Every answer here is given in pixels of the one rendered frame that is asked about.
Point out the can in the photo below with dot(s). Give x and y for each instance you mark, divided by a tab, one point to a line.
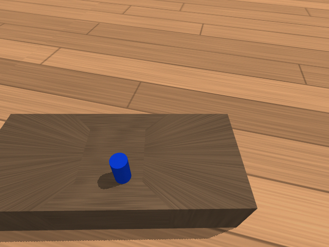
120	167

